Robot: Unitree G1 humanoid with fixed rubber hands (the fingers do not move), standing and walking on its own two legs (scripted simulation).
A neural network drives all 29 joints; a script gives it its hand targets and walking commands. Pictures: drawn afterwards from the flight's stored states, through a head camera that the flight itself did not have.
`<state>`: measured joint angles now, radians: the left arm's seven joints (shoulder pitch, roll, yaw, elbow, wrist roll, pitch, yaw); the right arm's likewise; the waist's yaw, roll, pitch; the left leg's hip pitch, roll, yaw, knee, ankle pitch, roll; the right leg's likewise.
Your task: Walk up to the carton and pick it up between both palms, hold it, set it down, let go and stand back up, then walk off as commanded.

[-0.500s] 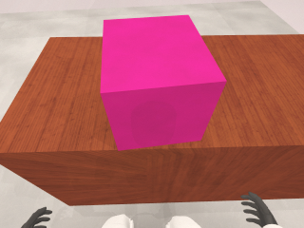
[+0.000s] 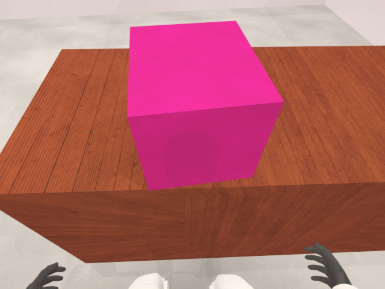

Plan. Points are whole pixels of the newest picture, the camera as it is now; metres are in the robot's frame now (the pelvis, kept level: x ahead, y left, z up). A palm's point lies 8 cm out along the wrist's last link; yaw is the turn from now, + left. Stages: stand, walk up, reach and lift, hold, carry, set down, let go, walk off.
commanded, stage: walk up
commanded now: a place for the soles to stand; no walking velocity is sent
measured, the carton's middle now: (193, 104) +0.49 +0.00 +0.10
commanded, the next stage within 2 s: reach and lift in 0.14 s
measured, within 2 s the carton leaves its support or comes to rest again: neither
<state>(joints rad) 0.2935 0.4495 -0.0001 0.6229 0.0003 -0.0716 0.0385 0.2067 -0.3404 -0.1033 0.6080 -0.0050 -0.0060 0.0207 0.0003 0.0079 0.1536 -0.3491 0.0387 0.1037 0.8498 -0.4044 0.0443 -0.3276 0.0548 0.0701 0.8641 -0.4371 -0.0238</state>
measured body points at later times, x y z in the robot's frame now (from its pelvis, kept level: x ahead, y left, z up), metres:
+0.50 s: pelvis +0.00 +0.00 +0.02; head +0.00 +0.00 +0.47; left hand +0.20 +0.24 -0.05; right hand +0.15 -0.30 -0.06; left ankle +0.04 +0.10 -0.70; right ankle +0.02 -0.11 -0.70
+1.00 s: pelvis -0.05 +0.01 +0.03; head -0.07 +0.03 +0.48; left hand +0.19 +0.25 +0.02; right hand +0.16 -0.27 +0.02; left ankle +0.02 +0.10 -0.70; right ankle +0.02 -0.11 -0.70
